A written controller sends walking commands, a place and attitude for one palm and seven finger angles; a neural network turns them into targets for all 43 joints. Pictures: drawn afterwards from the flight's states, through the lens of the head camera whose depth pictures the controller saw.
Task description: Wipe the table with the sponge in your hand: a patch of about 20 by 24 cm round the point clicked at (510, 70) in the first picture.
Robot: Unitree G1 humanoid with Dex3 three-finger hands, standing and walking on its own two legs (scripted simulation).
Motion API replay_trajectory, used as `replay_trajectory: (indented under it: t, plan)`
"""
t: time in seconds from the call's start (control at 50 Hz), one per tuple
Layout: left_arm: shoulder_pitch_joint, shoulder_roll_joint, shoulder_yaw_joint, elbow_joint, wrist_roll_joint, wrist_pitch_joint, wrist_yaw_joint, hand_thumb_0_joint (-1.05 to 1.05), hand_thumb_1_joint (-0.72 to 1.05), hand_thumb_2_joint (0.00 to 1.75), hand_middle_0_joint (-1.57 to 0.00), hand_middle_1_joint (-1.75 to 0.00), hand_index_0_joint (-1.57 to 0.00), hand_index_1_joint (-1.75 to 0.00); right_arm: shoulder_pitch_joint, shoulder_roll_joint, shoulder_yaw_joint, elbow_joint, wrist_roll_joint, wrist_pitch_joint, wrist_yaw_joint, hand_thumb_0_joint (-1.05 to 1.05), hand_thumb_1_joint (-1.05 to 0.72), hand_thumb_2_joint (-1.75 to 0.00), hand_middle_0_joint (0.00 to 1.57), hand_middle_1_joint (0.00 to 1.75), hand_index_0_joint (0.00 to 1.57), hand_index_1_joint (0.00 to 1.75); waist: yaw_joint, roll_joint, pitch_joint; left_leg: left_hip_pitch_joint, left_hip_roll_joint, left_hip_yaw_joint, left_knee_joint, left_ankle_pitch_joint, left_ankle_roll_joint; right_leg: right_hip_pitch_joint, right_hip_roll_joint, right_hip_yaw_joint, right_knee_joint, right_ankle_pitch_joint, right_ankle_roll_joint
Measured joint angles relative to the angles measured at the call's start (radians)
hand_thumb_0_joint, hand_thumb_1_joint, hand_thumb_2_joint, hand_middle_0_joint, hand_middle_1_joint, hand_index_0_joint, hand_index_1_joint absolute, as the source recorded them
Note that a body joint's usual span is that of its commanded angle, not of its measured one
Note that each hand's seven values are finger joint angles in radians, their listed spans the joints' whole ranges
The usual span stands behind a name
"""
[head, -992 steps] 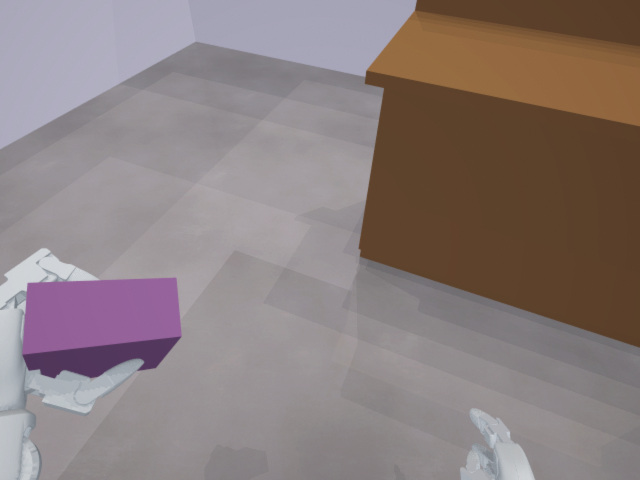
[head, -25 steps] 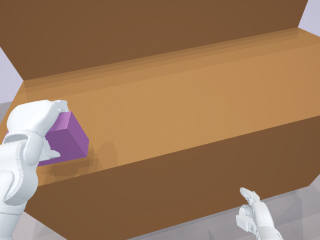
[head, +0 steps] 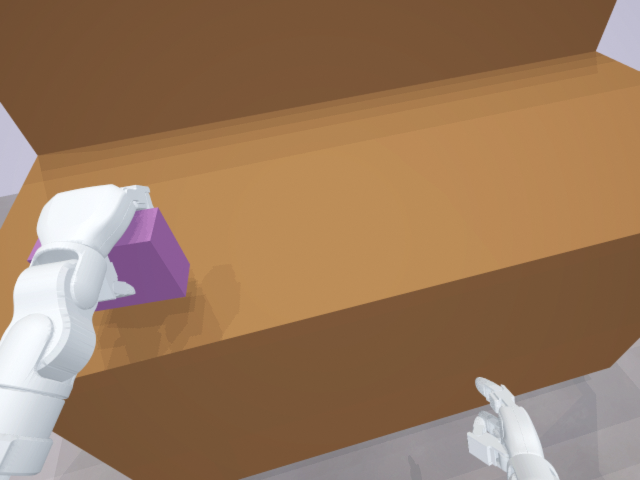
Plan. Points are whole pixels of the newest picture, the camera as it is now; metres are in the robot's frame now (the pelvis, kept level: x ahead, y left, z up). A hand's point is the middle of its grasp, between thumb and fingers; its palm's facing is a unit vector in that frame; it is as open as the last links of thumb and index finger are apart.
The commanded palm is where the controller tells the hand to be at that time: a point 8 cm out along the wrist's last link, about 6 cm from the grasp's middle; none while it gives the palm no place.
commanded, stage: move the sponge above the wiping area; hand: left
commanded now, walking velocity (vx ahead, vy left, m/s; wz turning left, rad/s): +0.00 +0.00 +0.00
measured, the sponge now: (125, 271) +0.29 +0.30 +0.12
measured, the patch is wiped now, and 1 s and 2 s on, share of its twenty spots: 0.00 0.00 0.00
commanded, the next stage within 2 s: none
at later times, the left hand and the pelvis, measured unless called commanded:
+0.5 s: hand (126, 242) +0.30 +0.28 +0.17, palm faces +0.06 -0.02 -1.00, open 9.8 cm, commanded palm +0.27 +0.31 +0.25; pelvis +0.02 +0.00 +0.00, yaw +1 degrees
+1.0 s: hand (130, 241) +0.30 +0.27 +0.17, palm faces +0.11 -0.02 -0.99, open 9.8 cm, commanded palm +0.26 +0.30 +0.26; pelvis +0.01 +0.00 +0.00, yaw +0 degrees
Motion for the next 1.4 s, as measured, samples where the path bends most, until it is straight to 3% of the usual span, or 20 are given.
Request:
replay_trajectory:
  t: [0.06, 0.14, 0.28, 0.32, 0.4, 0.46, 0.52, 0.64, 0.76, 0.8, 0.88, 0.98, 1.04, 1.1, 1.18, 1.24, 1.3, 1.4]
  plan:
    - [0.009, 0.0, 0.016, -0.028, -0.008, -0.001, 0.032, 0.0, -0.47, 1.03, -0.77, -1.35, -0.77, -1.35, 0.003, 0.005, -0.002, 0.002, -0.003, 0.005, 0.01, 0.02, -0.9, -0.9, 0.21, 0.3, 0.2, 0.3, 0.003, -0.001, -0.007, 0.007, 0.002, 0.003, -0.004, -0.004, -0.001, 0.006, 0.002, 0.003, -0.005, -0.002, 0.002]
    - [0.009, 0.007, 0.041, -0.028, -0.014, 0.062, 0.058, 0.0, -0.47, 1.03, -0.77, -1.35, -0.77, -1.35, -0.003, 0.001, -0.001, 0.007, 0.002, 0.02, 0.023, 0.02, -0.9, -0.9, 0.21, 0.3, 0.2, 0.3, 0.009, 0.004, -0.016, 0.008, 0.004, 0.006, -0.004, -0.009, -0.002, 0.005, 0.004, 0.006, -0.003, -0.007, 0.003]
    - [-0.008, 0.035, 0.039, 0.028, -0.004, 0.159, -0.024, 0.0, -0.47, 1.03, -0.77, -1.35, -0.77, -1.35, -0.016, -0.022, 0.002, -0.003, 0.017, 0.041, 0.017, 0.02, -0.9, -0.9, 0.21, 0.3, 0.2, 0.3, 0.01, 0.013, -0.014, -0.012, 0.0, -0.009, 0.008, -0.014, -0.001, -0.007, -0.001, -0.01, 0.008, -0.017, 0.004]
    - [-0.003, 0.033, 0.023, 0.009, -0.004, 0.148, -0.055, 0.0, -0.47, 1.03, -0.77, -1.35, -0.77, -1.35, -0.013, -0.028, 0.0, -0.01, 0.016, 0.033, 0.01, 0.02, -0.9, -0.9, 0.21, 0.3, 0.2, 0.3, 0.013, 0.014, -0.009, -0.016, -0.001, -0.016, 0.013, -0.016, 0.0, -0.007, -0.003, -0.016, 0.01, -0.02, 0.004]
    - [0.024, 0.017, -0.015, -0.063, -0.006, 0.07, -0.077, 0.0, -0.47, 1.03, -0.77, -1.35, -0.77, -1.35, -0.008, -0.025, -0.001, -0.018, 0.01, 0.015, -0.003, 0.02, -0.9, -0.9, 0.2, 0.3, 0.2, 0.3, 0.019, 0.013, -0.005, -0.009, -0.002, -0.021, 0.013, -0.02, 0.001, 0.004, -0.003, -0.021, 0.006, -0.023, 0.003]
    - [0.035, 0.008, -0.026, -0.096, -0.013, 0.007, -0.049, 0.0, -0.47, 1.03, -0.77, -1.35, -0.77, -1.35, -0.008, -0.008, 0.001, -0.018, 0.001, 0.009, -0.003, 0.02, -0.9, -0.9, 0.2, 0.29, 0.2, 0.3, 0.017, 0.007, -0.005, 0.002, 0.001, -0.018, 0.006, -0.021, -0.001, 0.013, -0.001, -0.019, 0.001, -0.024, 0.002]
    - [0.024, 0.017, -0.011, -0.095, -0.018, -0.002, -0.001, 0.0, -0.47, 1.03, -0.77, -1.35, -0.77, -1.35, -0.014, 0.008, 0.008, -0.015, 0.0, 0.011, 0.004, 0.02, -0.9, -0.9, 0.2, 0.29, 0.2, 0.3, 0.016, 0.001, -0.005, 0.012, 0.007, -0.01, -0.002, -0.021, -0.005, 0.015, 0.005, -0.011, -0.002, -0.023, -0.002]
    - [-0.023, 0.031, 0.054, -0.039, -0.023, 0.11, 0.049, 0.0, -0.47, 1.03, -0.77, -1.35, -0.77, -1.35, -0.02, 0.005, 0.011, -0.004, 0.007, 0.035, 0.027, 0.02, -0.9, -0.9, 0.21, 0.3, 0.2, 0.3, 0.014, 0.011, -0.016, 0.009, 0.013, -0.001, -0.009, -0.018, -0.009, 0.007, 0.011, -0.003, -0.005, -0.019, -0.002]
    - [-0.006, 0.049, 0.06, -0.008, -0.018, 0.193, -0.046, 0.0, -0.47, 1.03, -0.76, -1.35, -0.76, -1.35, -0.009, -0.029, 0.004, -0.019, 0.022, 0.056, 0.022, 0.02, -0.9, -0.9, 0.21, 0.3, 0.2, 0.3, 0.006, 0.023, -0.023, -0.019, 0.006, -0.012, 0.01, -0.022, -0.005, -0.015, 0.004, -0.013, 0.013, -0.028, 0.001]
    - [0.014, 0.042, 0.034, -0.025, -0.013, 0.182, -0.084, 0.0, -0.47, 1.03, -0.76, -1.35, -0.76, -1.35, -0.002, -0.039, 0.001, -0.023, 0.024, 0.049, 0.015, 0.02, -0.9, -0.9, 0.21, 0.3, 0.2, 0.3, 0.008, 0.024, -0.022, -0.026, 0.003, -0.015, 0.02, -0.026, -0.002, -0.019, 0.001, -0.016, 0.02, -0.031, 0.002]
    - [0.052, 0.021, -0.017, -0.083, -0.011, 0.085, -0.107, 0.0, -0.47, 1.03, -0.76, -1.35, -0.77, -1.35, 0.01, -0.039, -0.004, -0.027, 0.014, 0.028, -0.002, 0.02, -0.9, -0.9, 0.2, 0.29, 0.2, 0.3, 0.011, 0.016, -0.01, -0.019, -0.001, -0.021, 0.027, -0.03, -0.001, -0.009, -0.002, -0.021, 0.025, -0.036, 0.002]
    - [0.073, 0.019, -0.017, -0.16, -0.027, -0.026, -0.02, 0.0, -0.47, 1.03, -0.77, -1.35, -0.77, -1.35, 0.014, -0.004, -0.004, -0.023, -0.001, 0.002, -0.005, 0.02, -0.9, -0.9, 0.2, 0.29, 0.2, 0.3, 0.016, -0.001, 0.001, 0.01, 0.007, -0.012, 0.012, -0.027, -0.006, 0.014, 0.006, -0.013, 0.012, -0.031, -0.003]
    - [0.033, 0.024, 0.007, -0.145, -0.037, -0.003, 0.051, 0.0, -0.48, 1.03, -0.77, -1.35, -0.77, -1.35, 0.007, 0.011, -0.002, -0.01, 0.0, 0.007, 0.01, 0.02, -0.9, -0.9, 0.2, 0.29, 0.2, 0.3, 0.022, 0.001, -0.002, 0.019, 0.013, -0.004, 0.003, -0.024, -0.01, 0.02, 0.012, -0.006, 0.003, -0.024, -0.005]
    - [-0.009, 0.029, 0.05, -0.103, -0.045, 0.065, 0.08, 0.0, -0.47, 1.03, -0.77, -1.35, -0.77, -1.35, -0.007, 0.013, 0.007, -0.001, 0.009, 0.026, 0.021, 0.02, -0.9, -0.9, 0.2, 0.29, 0.2, 0.3, 0.022, 0.01, -0.011, 0.017, 0.015, 0.001, -0.003, -0.018, -0.011, 0.015, 0.014, 0.0, -0.001, -0.017, -0.005]
    - [-0.033, 0.045, 0.08, -0.035, -0.043, 0.157, 0.048, 0.0, -0.47, 1.03, -0.77, -1.35, -0.77, -1.35, -0.017, 0.002, 0.015, -0.011, 0.024, 0.052, 0.024, 0.02, -0.9, -0.9, 0.21, 0.3, 0.2, 0.3, 0.012, 0.021, -0.023, -0.002, 0.011, -0.001, -0.001, -0.013, -0.01, -0.006, 0.011, -0.002, 0.007, -0.016, -0.002]
    - [-0.03, 0.038, 0.057, 0.006, -0.036, 0.194, -0.004, 0.0, -0.47, 1.03, -0.76, -1.35, -0.76, -1.35, -0.014, -0.016, 0.013, -0.022, 0.031, 0.053, 0.018, 0.02, -0.9, -0.9, 0.21, 0.3, 0.2, 0.3, 0.008, 0.027, -0.024, -0.02, 0.007, -0.009, 0.009, -0.012, -0.008, -0.02, 0.006, -0.009, 0.016, -0.018, -0.001]
    - [-0.011, 0.022, 0.005, 0.008, -0.019, 0.187, -0.06, 0.0, -0.47, 1.03, -0.76, -1.35, -0.76, -1.35, -0.007, -0.032, 0.009, -0.027, 0.03, 0.042, 0.007, 0.02, -0.9, -0.9, 0.21, 0.3, 0.2, 0.3, 0.009, 0.024, -0.019, -0.032, 0.003, -0.016, 0.02, -0.014, -0.005, -0.028, 0.002, -0.016, 0.027, -0.023, -0.001]
    - [0.046, 0.021, -0.032, -0.078, -0.005, 0.05, -0.078, 0.0, -0.47, 1.03, -0.77, -1.35, -0.77, -1.35, 0.007, -0.029, 0.002, -0.024, 0.006, 0.011, -0.012, 0.02, -0.9, -0.9, 0.21, 0.3, 0.2, 0.3, 0.009, 0.004, -0.006, -0.018, 0.004, -0.019, 0.028, -0.022, -0.006, -0.014, 0.003, -0.018, 0.034, -0.032, -0.004]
